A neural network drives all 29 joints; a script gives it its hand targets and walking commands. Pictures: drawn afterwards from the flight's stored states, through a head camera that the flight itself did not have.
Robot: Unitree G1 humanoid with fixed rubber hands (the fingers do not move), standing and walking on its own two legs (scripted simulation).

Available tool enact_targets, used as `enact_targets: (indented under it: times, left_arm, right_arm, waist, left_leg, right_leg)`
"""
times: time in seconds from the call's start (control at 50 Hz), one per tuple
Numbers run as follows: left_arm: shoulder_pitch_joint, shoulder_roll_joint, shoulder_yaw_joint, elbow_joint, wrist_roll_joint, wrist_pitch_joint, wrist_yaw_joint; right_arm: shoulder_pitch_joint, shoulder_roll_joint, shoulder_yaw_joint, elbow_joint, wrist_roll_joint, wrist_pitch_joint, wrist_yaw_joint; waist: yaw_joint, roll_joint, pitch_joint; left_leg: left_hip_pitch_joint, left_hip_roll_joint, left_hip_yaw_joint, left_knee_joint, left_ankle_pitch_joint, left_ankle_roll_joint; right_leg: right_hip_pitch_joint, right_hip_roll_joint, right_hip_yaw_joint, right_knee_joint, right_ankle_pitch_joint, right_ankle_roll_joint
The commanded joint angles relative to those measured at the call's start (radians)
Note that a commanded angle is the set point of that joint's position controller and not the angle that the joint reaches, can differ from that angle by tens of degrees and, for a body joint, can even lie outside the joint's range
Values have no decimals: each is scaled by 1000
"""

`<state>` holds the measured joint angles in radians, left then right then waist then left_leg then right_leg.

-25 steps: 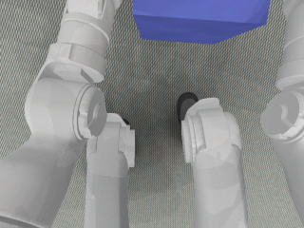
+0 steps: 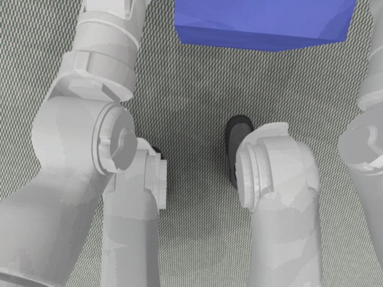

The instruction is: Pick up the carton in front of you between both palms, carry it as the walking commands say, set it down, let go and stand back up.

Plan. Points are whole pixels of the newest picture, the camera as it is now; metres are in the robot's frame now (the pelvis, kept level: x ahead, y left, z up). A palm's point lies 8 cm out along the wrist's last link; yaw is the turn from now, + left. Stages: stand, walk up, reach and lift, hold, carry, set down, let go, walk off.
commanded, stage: set down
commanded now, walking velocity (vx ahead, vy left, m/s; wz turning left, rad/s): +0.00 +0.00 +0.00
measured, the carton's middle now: out of the picture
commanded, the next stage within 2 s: let go in 1.38 s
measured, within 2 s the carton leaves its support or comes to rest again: neither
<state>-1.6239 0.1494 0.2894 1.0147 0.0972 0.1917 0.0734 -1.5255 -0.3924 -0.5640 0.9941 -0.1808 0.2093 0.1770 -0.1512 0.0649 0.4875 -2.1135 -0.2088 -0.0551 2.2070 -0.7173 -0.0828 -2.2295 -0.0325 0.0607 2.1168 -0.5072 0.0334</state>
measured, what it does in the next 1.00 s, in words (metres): rises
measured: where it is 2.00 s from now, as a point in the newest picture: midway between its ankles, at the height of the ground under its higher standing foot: (195, 179)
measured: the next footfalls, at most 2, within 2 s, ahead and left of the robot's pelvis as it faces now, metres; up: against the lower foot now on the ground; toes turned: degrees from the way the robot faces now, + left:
none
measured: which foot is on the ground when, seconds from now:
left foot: down 0.00-1.00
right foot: down 0.00-1.00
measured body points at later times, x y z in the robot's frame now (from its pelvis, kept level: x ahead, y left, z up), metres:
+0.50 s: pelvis -0.01 -0.01 +0.00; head +0.37 -0.07 +0.22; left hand +0.61 +0.02 -0.15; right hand +0.53 -0.35 -0.15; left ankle +0.08 +0.12 -0.35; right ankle +0.13 -0.14 -0.35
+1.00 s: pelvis +0.00 -0.02 +0.12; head +0.36 -0.09 +0.39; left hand +0.62 +0.02 +0.01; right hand +0.53 -0.36 +0.01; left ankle +0.08 +0.12 -0.35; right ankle +0.13 -0.14 -0.35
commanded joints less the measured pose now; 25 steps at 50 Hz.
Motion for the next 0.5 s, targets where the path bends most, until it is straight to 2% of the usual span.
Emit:
enact_targets:
  times: [0.0,0.04,0.08,0.1,0.16,0.24,0.32,0.4,0.48]
  left_arm:
    - [-246,-364,-177,11,-33,14,-87]
    - [-247,-168,-174,-29,-48,-13,-37]
    - [-214,89,-156,-45,-82,-35,36]
    - [-224,162,-166,-63,-106,-45,67]
    - [-297,210,-251,-84,-200,-61,97]
    - [-311,200,-320,-87,-282,-54,82]
    - [-310,200,-314,-108,-297,-35,71]
    - [-337,231,-266,-156,-270,-8,85]
    - [-363,256,-205,-224,-239,23,107]
  right_arm:
    - [-230,362,177,93,28,6,100]
    - [-197,170,117,95,26,-37,45]
    - [-177,-106,56,72,48,-92,-40]
    - [-192,-197,43,55,69,-123,-84]
    - [-285,-320,94,54,156,-185,-148]
    - [-289,-318,179,117,258,-192,-147]
    - [-286,-308,223,134,308,-160,-126]
    - [-325,-333,242,72,318,-126,-132]
    - [-370,-339,261,-27,308,-84,-155]
  waist:
    - [-91,117,-796]
    - [-107,110,-844]
    - [-121,105,-914]
    - [-134,99,-954]
    - [-158,86,-1117]
    - [-165,70,-1183]
    - [-133,55,-1216]
    - [-95,16,-1331]
    - [-77,-37,-1527]
  left_leg:
    - [265,32,104,-222,209,42]
    - [311,47,100,-217,252,27]
    - [375,62,97,-212,300,8]
    - [390,69,93,-201,346,2]
    - [385,82,81,-155,448,-1]
    - [380,91,91,-137,435,-1]
    - [333,88,126,-162,327,1]
    - [316,84,154,-208,249,6]
    - [351,70,186,-266,233,14]
  right_leg:
    - [471,68,-101,-110,249,-43]
    - [511,55,-104,-99,298,-31]
    - [573,41,-112,-88,348,-18]
    - [597,39,-115,-83,397,-15]
    - [708,32,-93,-49,537,-25]
    - [762,16,-83,-60,564,-37]
    - [822,14,-81,-96,510,-39]
    - [944,20,-83,-131,479,-32]
    - [1119,38,-96,-174,507,-21]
